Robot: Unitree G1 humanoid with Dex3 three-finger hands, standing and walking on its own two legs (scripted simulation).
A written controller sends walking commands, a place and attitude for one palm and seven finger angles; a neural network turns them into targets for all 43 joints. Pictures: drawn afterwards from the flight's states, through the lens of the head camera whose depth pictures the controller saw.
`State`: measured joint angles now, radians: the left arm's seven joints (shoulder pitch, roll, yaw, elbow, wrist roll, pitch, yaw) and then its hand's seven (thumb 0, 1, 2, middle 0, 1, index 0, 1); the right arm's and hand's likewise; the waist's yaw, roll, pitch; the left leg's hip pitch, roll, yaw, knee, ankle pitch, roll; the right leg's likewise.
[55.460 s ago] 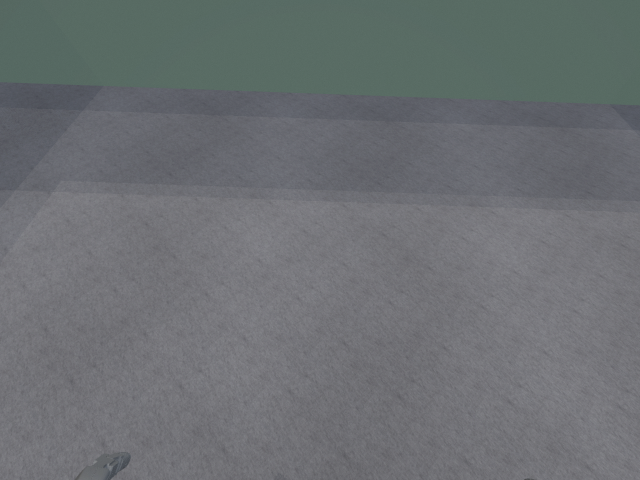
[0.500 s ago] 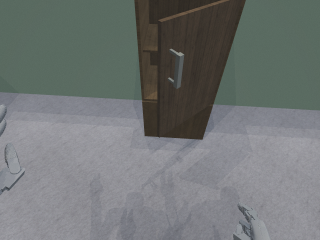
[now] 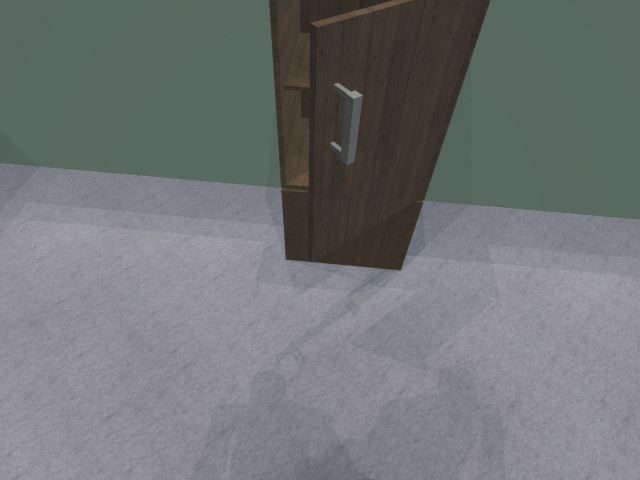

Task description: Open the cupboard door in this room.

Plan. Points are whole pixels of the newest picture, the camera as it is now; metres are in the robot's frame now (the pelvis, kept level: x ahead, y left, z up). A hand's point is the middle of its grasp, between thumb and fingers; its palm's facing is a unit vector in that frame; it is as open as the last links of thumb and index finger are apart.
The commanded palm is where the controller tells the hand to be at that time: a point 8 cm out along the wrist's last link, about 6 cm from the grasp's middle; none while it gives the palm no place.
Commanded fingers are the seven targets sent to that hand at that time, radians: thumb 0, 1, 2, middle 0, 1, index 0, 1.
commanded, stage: let the arm hang, fingers relaxed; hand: left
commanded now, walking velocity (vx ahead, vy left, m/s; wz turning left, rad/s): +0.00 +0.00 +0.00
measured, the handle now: (343, 124) +0.68 +0.00 +0.06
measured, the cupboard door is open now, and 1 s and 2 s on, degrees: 43 43 43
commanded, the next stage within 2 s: look to check the result in 0.62 s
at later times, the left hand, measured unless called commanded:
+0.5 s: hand out of the picture +0.03 +0.17 -0.17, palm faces +0.01 -0.98 -0.20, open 7.3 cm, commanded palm none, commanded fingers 0.00 0.90 0.90 -0.20 -0.30 -0.20 -0.30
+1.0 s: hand out of the picture +0.04 +0.17 -0.17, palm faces +0.02 -0.98 -0.21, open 7.4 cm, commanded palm none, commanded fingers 0.00 0.90 0.90 -0.20 -0.30 -0.20 -0.30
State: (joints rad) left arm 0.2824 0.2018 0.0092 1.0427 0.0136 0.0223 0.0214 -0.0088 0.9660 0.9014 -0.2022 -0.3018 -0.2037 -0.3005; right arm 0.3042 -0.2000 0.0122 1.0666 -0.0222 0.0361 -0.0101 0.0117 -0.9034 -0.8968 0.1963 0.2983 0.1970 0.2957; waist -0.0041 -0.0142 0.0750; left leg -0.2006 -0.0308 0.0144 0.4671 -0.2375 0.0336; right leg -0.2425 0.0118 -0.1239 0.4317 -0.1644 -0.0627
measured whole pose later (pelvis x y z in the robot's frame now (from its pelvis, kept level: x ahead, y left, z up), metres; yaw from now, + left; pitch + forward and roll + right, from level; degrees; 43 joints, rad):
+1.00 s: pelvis +0.04 +0.00 +0.01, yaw -1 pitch -1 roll +0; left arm 0.26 0.14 0.01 1.16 0.01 -0.01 0.04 0.00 0.90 0.90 -0.20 -0.30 -0.20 -0.30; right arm 0.27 -0.15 0.02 1.14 -0.02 -0.01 -0.03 0.01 -0.90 -0.90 0.20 0.30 0.20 0.30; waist -0.01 0.02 0.05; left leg -0.11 -0.03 0.02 0.37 -0.24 0.03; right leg -0.17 0.02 -0.11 0.38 -0.19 -0.06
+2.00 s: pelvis +0.05 -0.06 +0.00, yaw -19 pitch +2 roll +3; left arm 0.22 0.19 0.08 0.96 0.02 0.02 0.02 0.00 0.90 0.90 -0.20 -0.30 -0.20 -0.30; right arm 0.05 -0.24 -0.07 0.92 -0.01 0.05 -0.02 0.01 -0.90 -0.90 0.20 0.30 0.20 0.30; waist 0.02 0.00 0.14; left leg -0.49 0.04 -0.03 1.09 -0.39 -0.07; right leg -0.25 0.08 0.10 0.46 -0.23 -0.09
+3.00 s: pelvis +0.14 -0.08 +0.00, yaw -56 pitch +1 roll +1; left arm 0.13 0.21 0.05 0.89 0.03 0.04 0.00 0.00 0.90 0.90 -0.20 -0.30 -0.20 -0.30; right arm 0.18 -0.24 -0.05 0.89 -0.01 0.05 -0.01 0.01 -0.90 -0.90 0.20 0.30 0.20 0.30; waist -0.04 -0.02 0.12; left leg -0.48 0.08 0.01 0.98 -0.41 -0.08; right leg -0.26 0.03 0.08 0.51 -0.27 -0.03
